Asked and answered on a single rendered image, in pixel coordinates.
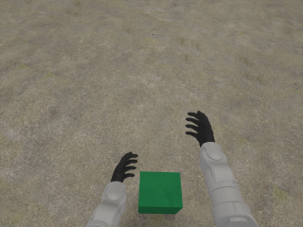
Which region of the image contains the carton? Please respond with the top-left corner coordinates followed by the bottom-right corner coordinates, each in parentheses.
top-left (138, 171), bottom-right (183, 215)

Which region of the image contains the robot left hand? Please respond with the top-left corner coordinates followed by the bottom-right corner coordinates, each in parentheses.
top-left (110, 151), bottom-right (138, 183)

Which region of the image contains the robot right hand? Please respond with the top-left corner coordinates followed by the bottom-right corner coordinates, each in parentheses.
top-left (185, 111), bottom-right (215, 147)

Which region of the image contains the right robot forearm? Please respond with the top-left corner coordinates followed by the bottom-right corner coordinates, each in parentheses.
top-left (199, 142), bottom-right (259, 227)

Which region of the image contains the left robot forearm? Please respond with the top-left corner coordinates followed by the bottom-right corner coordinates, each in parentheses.
top-left (85, 181), bottom-right (127, 227)

